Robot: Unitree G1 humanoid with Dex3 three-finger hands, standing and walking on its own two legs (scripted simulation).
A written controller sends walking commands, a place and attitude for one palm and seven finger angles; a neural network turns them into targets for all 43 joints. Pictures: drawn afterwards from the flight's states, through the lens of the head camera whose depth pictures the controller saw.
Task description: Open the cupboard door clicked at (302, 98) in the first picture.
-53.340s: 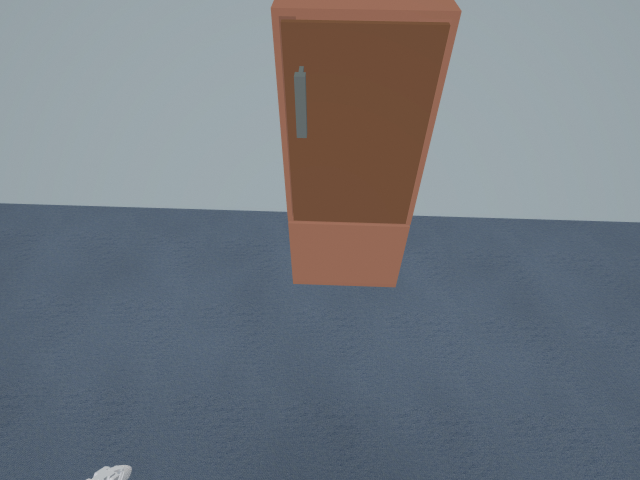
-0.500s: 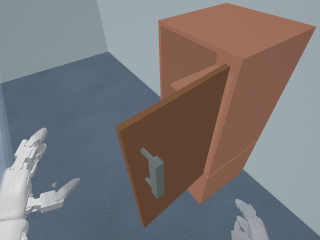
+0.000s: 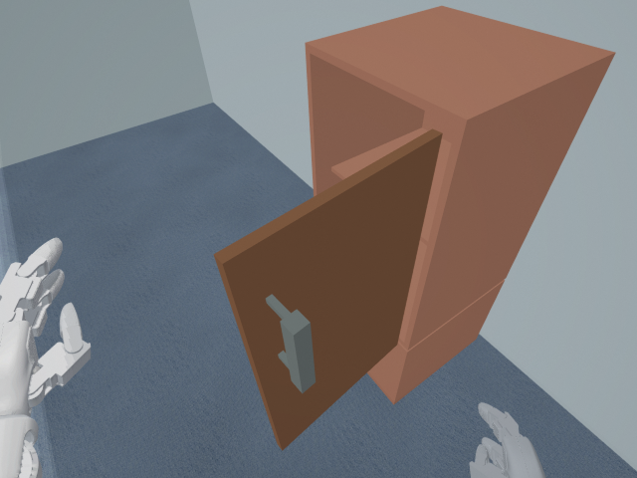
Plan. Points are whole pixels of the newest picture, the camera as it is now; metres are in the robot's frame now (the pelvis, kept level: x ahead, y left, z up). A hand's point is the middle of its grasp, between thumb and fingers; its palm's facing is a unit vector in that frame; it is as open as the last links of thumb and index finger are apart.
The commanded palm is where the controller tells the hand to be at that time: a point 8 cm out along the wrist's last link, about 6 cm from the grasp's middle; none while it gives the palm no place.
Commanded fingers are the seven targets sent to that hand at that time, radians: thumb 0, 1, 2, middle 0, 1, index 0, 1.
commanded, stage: draw the hand back to the body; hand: left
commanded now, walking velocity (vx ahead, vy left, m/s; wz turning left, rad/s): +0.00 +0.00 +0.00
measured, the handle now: (289, 343) +0.28 +0.08 +0.02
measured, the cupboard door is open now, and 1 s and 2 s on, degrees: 96 96 96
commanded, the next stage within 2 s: step back with the hand held close in 0.10 s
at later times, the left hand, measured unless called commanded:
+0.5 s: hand (96, 348) +0.19 +0.25 +0.14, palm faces +0.31 -0.81 -0.50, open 7.4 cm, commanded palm +0.13 +0.30 +0.17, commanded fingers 0.00 0.90 0.90 -0.20 -0.30 -0.20 -0.30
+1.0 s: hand out of the picture +0.09 +0.28 +0.15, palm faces +0.47 -0.74 -0.48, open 7.4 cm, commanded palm +0.02 +0.33 +0.17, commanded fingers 0.00 0.90 0.90 -0.20 -0.30 -0.20 -0.30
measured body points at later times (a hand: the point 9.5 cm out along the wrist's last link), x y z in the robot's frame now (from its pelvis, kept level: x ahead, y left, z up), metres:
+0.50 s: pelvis -0.02 +0.00 +0.00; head +0.00 -0.01 +0.45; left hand +0.17 +0.29 +0.17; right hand +0.16 -0.25 -0.09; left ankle -0.01 +0.09 -0.74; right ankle -0.01 -0.11 -0.74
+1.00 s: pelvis -0.11 +0.02 -0.02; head -0.09 +0.02 +0.43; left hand +0.06 +0.32 +0.18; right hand +0.07 -0.21 -0.11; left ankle -0.02 +0.10 -0.74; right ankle -0.02 -0.10 -0.74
